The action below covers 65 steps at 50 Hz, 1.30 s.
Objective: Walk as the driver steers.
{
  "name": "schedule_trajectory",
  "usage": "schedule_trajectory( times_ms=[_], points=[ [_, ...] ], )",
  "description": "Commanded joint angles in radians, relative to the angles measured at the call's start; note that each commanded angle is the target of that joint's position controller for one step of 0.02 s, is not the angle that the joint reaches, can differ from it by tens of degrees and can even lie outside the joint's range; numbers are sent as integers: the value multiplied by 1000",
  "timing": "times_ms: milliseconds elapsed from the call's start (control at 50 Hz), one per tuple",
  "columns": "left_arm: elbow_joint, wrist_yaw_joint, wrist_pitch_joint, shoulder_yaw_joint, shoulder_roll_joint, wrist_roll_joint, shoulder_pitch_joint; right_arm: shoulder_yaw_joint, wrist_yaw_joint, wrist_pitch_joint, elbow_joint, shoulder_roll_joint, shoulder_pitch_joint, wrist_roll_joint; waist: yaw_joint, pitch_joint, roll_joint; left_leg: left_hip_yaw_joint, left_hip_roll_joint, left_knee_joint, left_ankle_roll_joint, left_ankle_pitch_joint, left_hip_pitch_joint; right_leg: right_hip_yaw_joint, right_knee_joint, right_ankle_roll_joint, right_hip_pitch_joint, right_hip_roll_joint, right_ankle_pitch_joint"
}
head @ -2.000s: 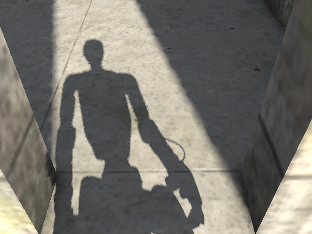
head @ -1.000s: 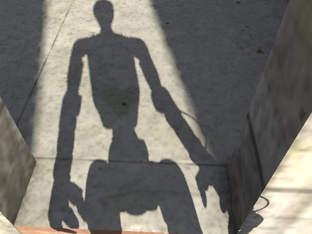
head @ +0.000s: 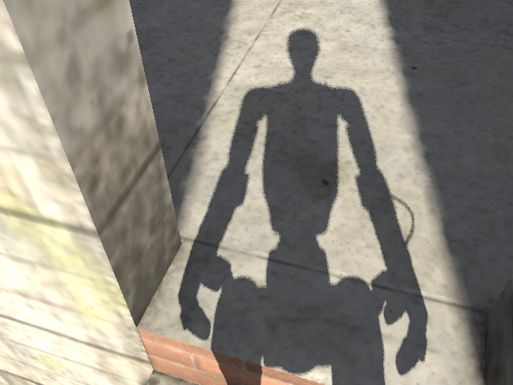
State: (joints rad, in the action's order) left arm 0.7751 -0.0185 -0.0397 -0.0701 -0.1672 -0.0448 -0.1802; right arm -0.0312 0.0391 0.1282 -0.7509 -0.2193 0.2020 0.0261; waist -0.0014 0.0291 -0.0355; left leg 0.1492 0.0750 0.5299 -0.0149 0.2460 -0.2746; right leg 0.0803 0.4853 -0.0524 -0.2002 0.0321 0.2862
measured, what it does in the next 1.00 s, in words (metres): stands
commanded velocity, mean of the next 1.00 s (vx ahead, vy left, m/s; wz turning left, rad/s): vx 0.00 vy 0.02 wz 0.01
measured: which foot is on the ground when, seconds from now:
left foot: down 0.00-1.00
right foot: down 0.00-1.00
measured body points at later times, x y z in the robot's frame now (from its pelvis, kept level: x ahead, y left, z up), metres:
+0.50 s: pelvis +0.01 +0.00 +0.01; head +0.01 +0.00 +0.46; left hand +0.10 +0.23 -0.13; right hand +0.06 -0.24 -0.13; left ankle +0.02 +0.11 -0.74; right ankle -0.02 -0.09 -0.74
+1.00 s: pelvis +0.01 +0.00 +0.01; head +0.01 +0.00 +0.46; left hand +0.06 +0.23 -0.14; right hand +0.04 -0.25 -0.14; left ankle +0.02 +0.11 -0.74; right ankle -0.02 -0.09 -0.74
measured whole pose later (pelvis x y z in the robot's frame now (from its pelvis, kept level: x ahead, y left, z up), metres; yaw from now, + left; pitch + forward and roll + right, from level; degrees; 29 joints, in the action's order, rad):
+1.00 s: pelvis +0.01 +0.00 +0.01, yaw +0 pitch -1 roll +0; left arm 1.09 -0.04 -0.02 -0.03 -0.20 -0.02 -0.19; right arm -0.05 0.08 0.11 -0.89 -0.23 0.30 0.02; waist 0.01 -0.02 0.00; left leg 0.13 0.07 0.39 -0.02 0.19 -0.18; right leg 0.08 0.36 -0.04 -0.11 0.03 0.23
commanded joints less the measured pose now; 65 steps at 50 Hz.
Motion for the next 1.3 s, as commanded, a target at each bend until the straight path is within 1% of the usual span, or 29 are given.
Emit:
schedule_trajectory(
  times_ms=[20,40,60,80,100,120,160,180,200,220,240,280,320,340,360,400,420,500,600,820,840,940,1100,1120,1140,1180,1300],
  points=[
    [-34,7,-3,37,-111,9,38,28,7,-16,72,-89,-76,7,-13,-8,47,40,-76,-42,-41,-32,-126,-197,-173,-83,93,-198,5],
    [-24,11,0,42,-118,11,45,28,8,-18,73,-81,-74,7,-10,-23,55,31,-73,-35,-42,-23,-137,-197,-183,-84,77,-195,56],
    [-19,13,2,42,-110,10,59,26,10,-19,64,-74,-51,9,-1,-27,60,30,-76,-37,-43,-17,-134,-195,-187,-85,69,-194,74],
    [-8,17,1,40,-101,13,56,23,12,-24,55,-64,-34,6,3,-28,58,29,-77,-43,-40,-12,-117,-186,-195,-82,56,-186,105],
    [-3,16,1,40,-96,10,35,24,21,-30,43,-67,-4,3,6,-30,62,21,-74,-31,-41,6,-115,-203,-218,-87,59,-187,151],
    [4,15,1,42,-93,9,51,23,25,-34,32,-71,13,4,14,-44,65,18,-78,-36,-43,8,-115,-204,-222,-90,53,-188,155],
    [13,8,-2,43,-86,14,77,20,28,-40,16,-75,39,6,22,-54,42,26,-88,-69,-53,-18,-89,-171,-210,-77,44,-161,105],
    [21,0,-1,47,-90,14,81,21,29,-39,8,-86,54,8,19,-51,27,33,-88,-81,-66,-48,-78,-148,-194,-69,55,-143,42],
    [35,-6,-1,49,-94,17,70,20,29,-38,4,-89,61,6,16,-41,14,42,-90,-94,-75,-70,-57,-130,-185,-59,64,-127,-1],
    [49,-14,-2,49,-93,18,67,17,27,-36,-2,-92,70,5,16,-30,4,58,-95,-112,-85,-105,-29,-113,-177,-48,77,-112,-49],
    [63,-19,-4,51,-102,22,81,17,20,-34,3,-103,54,5,9,-34,-8,69,-103,-126,-96,-179,-24,-85,-152,-35,84,-101,-128],
    [94,-25,-4,54,-114,23,51,16,15,-31,-1,-112,67,3,5,0,-11,74,-105,-129,-109,-242,22,-76,-150,-23,107,-93,-187],
    [118,-27,-1,55,-116,24,46,14,15,-27,-9,-113,86,6,12,0,4,73,-103,-138,-112,-243,45,-72,-156,-20,106,-89,-188],
    [136,-27,3,58,-116,23,50,7,22,-28,-30,-101,122,4,19,-14,43,80,-107,-155,-111,-247,52,-72,-159,-10,98,-88,-213],
    [147,-26,6,58,-113,24,41,7,26,-28,-37,-108,129,5,15,-18,34,77,-105,-159,-111,-248,61,-71,-162,-6,96,-88,-215],
    [167,-27,8,60,-118,25,43,5,29,-26,-43,-109,128,7,16,-21,25,72,-102,-167,-109,-254,76,-70,-167,-2,88,-87,-208],
    [177,-25,8,58,-116,30,37,3,26,-26,-45,-103,129,14,17,-9,18,69,-101,-168,-101,-256,96,-68,-164,-4,88,-85,-196],
    [208,-23,9,58,-124,28,39,1,25,-26,-51,-103,118,11,18,-32,30,65,-97,-179,-100,-237,100,-66,-170,-3,64,-85,-157],
    [238,-21,9,57,-133,30,21,0,26,-25,-64,-105,120,8,17,-42,32,58,-93,-184,-99,-229,105,-66,-173,-1,54,-85,-145],
    [272,-17,12,54,-137,31,-12,0,32,-25,-89,-110,131,4,13,-53,31,47,-89,-188,-94,-216,100,-69,-183,-3,55,-86,-139],
    [273,-19,12,57,-140,26,-9,1,35,-24,-91,-113,130,-2,11,-68,40,49,-89,-191,-100,-209,85,-71,-190,0,51,-87,-141],
    [281,-18,14,58,-136,29,-20,1,40,-25,-101,-112,139,-1,9,-54,33,47,-90,-191,-98,-208,88,-72,-196,1,65,-86,-151],
    [288,-18,14,57,-131,29,-28,2,43,-26,-112,-112,148,-2,9,-57,32,45,-92,-190,-94,-201,81,-75,-205,0,70,-86,-152],
    [281,-19,11,55,-128,29,-36,9,38,-23,-97,-127,124,0,3,-50,2,38,-86,-177,-95,-186,78,-75,-210,-8,76,-87,-116],
    [280,-18,10,55,-131,28,-27,9,35,-22,-92,-119,119,0,8,-56,17,41,-88,-177,-95,-179,70,-76,-213,-10,71,-87,-104],
    [277,-18,8,54,-126,27,-27,8,34,-21,-90,-115,125,0,11,-62,31,44,-91,-175,-95,-178,67,-75,-215,-12,66,-88,-108],
    [272,-18,4,53,-126,28,-36,11,34,-22,-90,-121,131,0,11,-58,31,45,-94,-173,-93,-202,71,-77,-216,-12,77,-90,-153]
  ],
)
Velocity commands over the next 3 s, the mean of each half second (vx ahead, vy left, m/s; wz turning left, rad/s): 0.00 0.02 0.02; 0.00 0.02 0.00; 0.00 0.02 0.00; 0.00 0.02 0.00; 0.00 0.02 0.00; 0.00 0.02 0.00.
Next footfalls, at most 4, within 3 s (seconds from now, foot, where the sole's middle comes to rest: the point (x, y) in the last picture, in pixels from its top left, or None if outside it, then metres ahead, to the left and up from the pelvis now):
none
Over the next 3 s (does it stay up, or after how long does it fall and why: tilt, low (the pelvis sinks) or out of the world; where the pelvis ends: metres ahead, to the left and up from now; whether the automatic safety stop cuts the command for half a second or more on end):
stays up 0.01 -0.01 0.01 its command is cut before an obstacle from the start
